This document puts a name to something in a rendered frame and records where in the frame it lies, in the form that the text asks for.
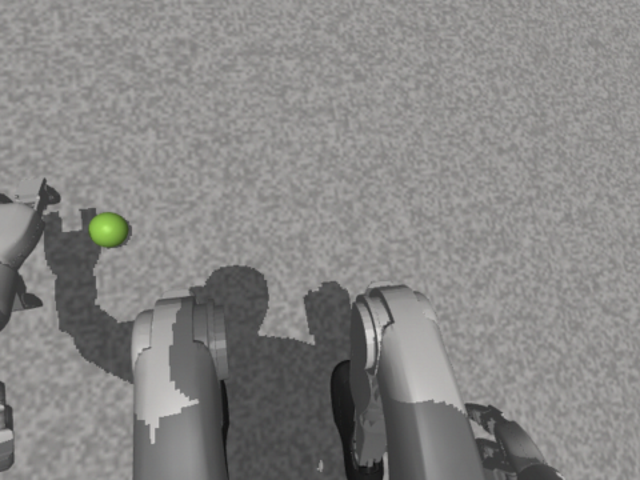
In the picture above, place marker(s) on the left robot hand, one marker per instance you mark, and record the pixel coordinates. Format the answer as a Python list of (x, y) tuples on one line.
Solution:
[(21, 227)]

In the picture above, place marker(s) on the left robot arm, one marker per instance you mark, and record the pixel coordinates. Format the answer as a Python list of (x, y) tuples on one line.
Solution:
[(9, 281)]

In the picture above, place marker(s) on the right robot foot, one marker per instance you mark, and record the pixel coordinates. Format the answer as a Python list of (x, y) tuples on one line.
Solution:
[(343, 412)]

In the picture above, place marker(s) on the right robot hand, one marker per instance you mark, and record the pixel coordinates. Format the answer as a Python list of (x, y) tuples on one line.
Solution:
[(513, 450)]

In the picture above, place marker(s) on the ball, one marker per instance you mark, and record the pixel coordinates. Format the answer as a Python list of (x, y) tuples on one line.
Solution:
[(108, 229)]

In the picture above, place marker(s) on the right robot arm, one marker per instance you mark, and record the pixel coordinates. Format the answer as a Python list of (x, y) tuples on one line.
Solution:
[(540, 472)]

